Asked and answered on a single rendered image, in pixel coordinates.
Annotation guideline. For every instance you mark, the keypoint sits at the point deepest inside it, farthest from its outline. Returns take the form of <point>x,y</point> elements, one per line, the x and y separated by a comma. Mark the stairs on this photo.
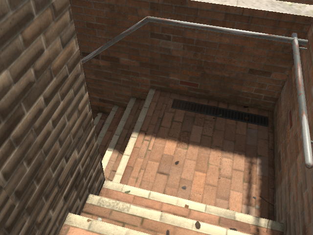
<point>122,209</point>
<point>113,132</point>

